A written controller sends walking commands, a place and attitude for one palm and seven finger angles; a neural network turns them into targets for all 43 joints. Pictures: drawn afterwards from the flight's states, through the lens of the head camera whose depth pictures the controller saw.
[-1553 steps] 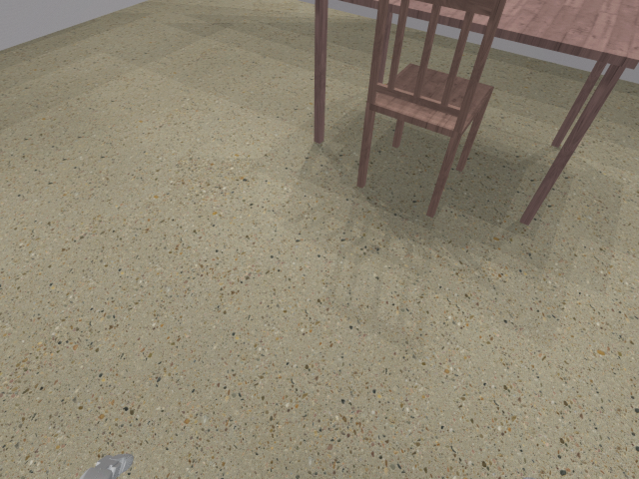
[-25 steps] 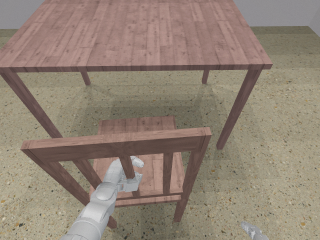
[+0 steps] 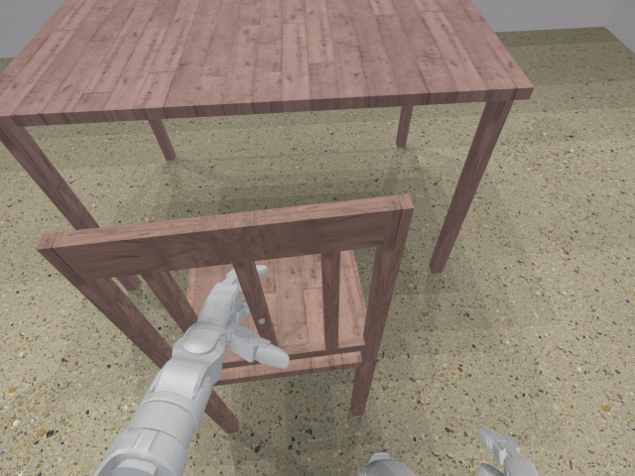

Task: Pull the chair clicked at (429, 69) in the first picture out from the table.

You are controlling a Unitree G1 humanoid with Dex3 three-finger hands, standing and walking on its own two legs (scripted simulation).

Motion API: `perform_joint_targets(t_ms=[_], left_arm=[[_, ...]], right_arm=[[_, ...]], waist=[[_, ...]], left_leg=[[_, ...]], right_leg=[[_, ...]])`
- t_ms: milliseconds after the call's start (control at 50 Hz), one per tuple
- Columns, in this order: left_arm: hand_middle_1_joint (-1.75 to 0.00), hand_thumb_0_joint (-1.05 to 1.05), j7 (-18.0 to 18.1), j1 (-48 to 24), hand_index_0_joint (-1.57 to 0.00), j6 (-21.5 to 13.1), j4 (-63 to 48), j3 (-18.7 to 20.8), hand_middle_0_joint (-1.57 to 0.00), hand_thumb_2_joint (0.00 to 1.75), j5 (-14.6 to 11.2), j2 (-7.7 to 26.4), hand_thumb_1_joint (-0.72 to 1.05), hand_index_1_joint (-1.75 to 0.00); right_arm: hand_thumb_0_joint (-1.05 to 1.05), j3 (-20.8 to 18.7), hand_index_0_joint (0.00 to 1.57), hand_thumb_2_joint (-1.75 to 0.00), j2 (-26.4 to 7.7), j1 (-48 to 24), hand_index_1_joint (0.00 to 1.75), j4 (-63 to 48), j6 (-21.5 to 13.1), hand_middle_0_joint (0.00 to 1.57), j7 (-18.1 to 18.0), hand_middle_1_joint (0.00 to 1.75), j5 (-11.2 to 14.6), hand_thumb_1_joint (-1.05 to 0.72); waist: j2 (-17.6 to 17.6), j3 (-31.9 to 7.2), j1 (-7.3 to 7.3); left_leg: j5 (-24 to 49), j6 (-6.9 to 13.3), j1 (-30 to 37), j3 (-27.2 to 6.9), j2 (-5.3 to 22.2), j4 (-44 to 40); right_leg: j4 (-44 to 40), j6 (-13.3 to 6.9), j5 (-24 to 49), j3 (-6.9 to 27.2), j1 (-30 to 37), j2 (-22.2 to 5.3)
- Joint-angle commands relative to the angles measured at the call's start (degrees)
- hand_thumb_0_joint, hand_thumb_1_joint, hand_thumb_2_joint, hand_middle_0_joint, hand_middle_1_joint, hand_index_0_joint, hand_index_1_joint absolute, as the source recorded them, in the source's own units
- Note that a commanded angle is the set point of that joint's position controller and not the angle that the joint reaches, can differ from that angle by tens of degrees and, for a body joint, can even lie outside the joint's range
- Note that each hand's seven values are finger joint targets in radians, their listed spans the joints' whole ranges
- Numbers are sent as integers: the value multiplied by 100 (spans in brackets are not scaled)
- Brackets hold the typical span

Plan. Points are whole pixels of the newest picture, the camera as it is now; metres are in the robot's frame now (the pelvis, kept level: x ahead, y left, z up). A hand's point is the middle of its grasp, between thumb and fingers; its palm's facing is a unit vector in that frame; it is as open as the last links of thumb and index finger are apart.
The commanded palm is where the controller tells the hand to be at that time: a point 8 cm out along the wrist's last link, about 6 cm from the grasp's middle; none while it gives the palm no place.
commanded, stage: open the thumb and straighten the fingers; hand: left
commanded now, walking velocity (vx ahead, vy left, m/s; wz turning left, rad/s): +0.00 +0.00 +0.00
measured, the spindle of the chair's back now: (260, 313) +0.36 +0.09 -0.05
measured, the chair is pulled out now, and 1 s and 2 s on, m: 0.29 0.29 0.29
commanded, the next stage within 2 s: draw the fingers out of the gap in 0.12 s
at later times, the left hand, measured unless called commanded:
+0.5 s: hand (249, 353) +0.29 +0.10 -0.04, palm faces -0.17 -0.98 -0.12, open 17.5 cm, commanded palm +0.27 +0.15 -0.01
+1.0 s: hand (241, 420) +0.20 +0.10 -0.03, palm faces -0.16 -0.98 -0.11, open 17.5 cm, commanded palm +0.19 +0.15 -0.01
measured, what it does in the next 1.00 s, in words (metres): stands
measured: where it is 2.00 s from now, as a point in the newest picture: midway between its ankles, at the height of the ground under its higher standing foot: outside the picture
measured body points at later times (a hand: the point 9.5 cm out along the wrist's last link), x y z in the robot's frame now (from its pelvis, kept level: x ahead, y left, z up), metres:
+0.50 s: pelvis +0.02 -0.01 +0.00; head +0.07 -0.02 +0.45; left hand +0.30 +0.15 -0.03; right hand +0.15 -0.26 -0.10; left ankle -0.01 +0.11 -0.70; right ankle +0.07 -0.11 -0.70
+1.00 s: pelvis +0.03 +0.00 -0.01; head +0.05 -0.01 +0.44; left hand +0.21 +0.15 -0.02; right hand +0.22 -0.23 -0.08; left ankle -0.01 +0.11 -0.70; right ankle +0.07 -0.11 -0.70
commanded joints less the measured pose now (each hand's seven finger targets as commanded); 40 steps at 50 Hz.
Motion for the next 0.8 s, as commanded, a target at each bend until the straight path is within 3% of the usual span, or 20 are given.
perform_joint_targets(t_ms=[0,100,180,200,220,300,320,340,360,400,420,520,600,640,720,780], left_arm=[[0,0,34,-2008,0,-329,-1006,365,0,20,52,880,-55,0],[0,0,-78,-2388,0,-275,-1150,114,0,20,-105,596,-55,0],[0,0,-131,-2063,0,-218,-1033,168,0,20,-162,616,-55,0],[0,0,-121,-1828,0,-201,-781,571,0,20,-124,1027,-55,0],[0,0,-146,-1332,0,-184,-773,652,0,20,-98,1061,-55,0],[0,0,-229,-287,0,-218,-1733,305,0,20,-26,763,-55,0],[0,0,-208,14,0,-203,-1897,302,0,20,-3,771,-55,0],[0,0,-207,241,0,-197,-2175,157,0,20,-15,664,-55,0],[0,0,-193,554,0,-169,-2364,124,0,20,-32,653,-55,0],[0,0,-132,604,0,-151,-2859,81,0,20,-40,714,-55,0],[0,0,-76,800,0,-139,-3017,50,0,20,-21,702,-55,0],[0,0,35,1239,0,-185,-4119,-314,0,20,41,632,-55,0],[0,0,10,1821,0,-130,-4322,-489,0,20,32,551,-55,0],[0,0,-28,2000,0,-38,-4254,-482,0,20,45,597,-55,0],[0,0,-102,2656,0,134,-4488,-453,0,20,125,670,-55,0],[0,0,-124,3072,0,244,-4794,-568,0,20,147,598,-55,0]], right_arm=[[0,-256,20,-90,-779,-242,30,-795,-271,20,-90,30,-11,-90],[0,-257,20,-90,-768,-184,30,-798,-396,20,-127,30,19,-90],[0,-275,20,-90,-799,-102,30,-746,-453,20,-114,30,18,-90],[0,-295,20,-90,-850,-26,30,-704,-440,20,-116,30,-7,-90],[0,-318,20,-90,-869,-39,30,-768,-419,20,-99,30,-25,-90],[0,-336,20,-90,-764,-115,30,-1016,-415,20,32,30,-10,-90],[0,-358,20,-90,-783,-104,30,-1063,-415,20,47,30,-23,-90],[0,-350,20,-90,-758,-147,30,-1099,-412,20,78,30,-6,-90],[0,-359,20,-90,-759,-160,30,-1143,-412,20,95,30,-4,-90],[0,-361,20,-90,-765,-207,30,-1208,-428,20,89,30,-4,-90],[0,-366,20,-90,-761,-261,30,-1240,-456,20,63,30,-18,-90],[0,-320,20,-90,-710,-270,30,-1317,-593,20,-21,30,-40,-90],[0,-266,20,-90,-684,-334,30,-1343,-695,20,-75,30,-56,-90],[0,-241,20,-90,-709,-338,30,-1346,-700,20,-98,30,-68,-90],[0,-223,20,-90,-698,-382,30,-1530,-677,20,-104,30,-84,-90],[0,-193,20,-90,-651,-402,30,-1678,-638,20,-85,30,-84,-90]], waist=[[-644,-1333,-36],[-369,-1662,-118],[-506,-1788,-93],[-741,-1721,-31],[-750,-1799,95],[-269,-2004,213],[-378,-2055,226],[-335,-1942,195],[-530,-1858,189],[-590,-1779,122],[-415,-1644,114],[-330,-1675,-31],[-260,-1512,-43],[-491,-1359,-78],[-333,-1387,68],[-340,-1318,73]], left_leg=[[105,120,-478,-18,65,-852],[238,112,-252,-50,56,-818],[565,104,-282,-25,68,-743],[599,102,-481,-28,59,-713],[709,94,-524,11,50,-729],[1313,71,-309,123,69,-693],[1476,61,-249,87,78,-666],[1520,62,-250,93,104,-662],[1506,77,-277,91,113,-645],[1387,95,-296,62,107,-628],[1408,96,-254,63,92,-585],[1550,124,-5,-26,90,-447],[1406,128,-14,-114,81,-375],[1305,138,-138,-142,66,-332],[1412,120,-161,-154,38,-312],[1363,113,-203,-158,45,-289]], right_leg=[[-736,28,-560,4,1386,-11],[-703,17,-393,-22,1408,6],[-650,20,11,-31,1549,-5],[-607,18,78,-31,1623,-9],[-585,10,183,-30,1778,-19],[-464,-34,880,-27,1979,-86],[-419,-50,1005,-76,2012,-76],[-427,-40,1039,-80,1923,-85],[-441,-24,1046,-77,1935,-77],[-468,-2,940,-63,1903,-71],[-474,-11,937,-74,1822,-65],[-424,0,1022,-113,1689,-63],[-395,14,827,-167,1542,-79],[-404,36,763,-157,1496,-81],[-322,-9,774,-206,1534,-97],[-306,-3,715,-209,1486,-113]])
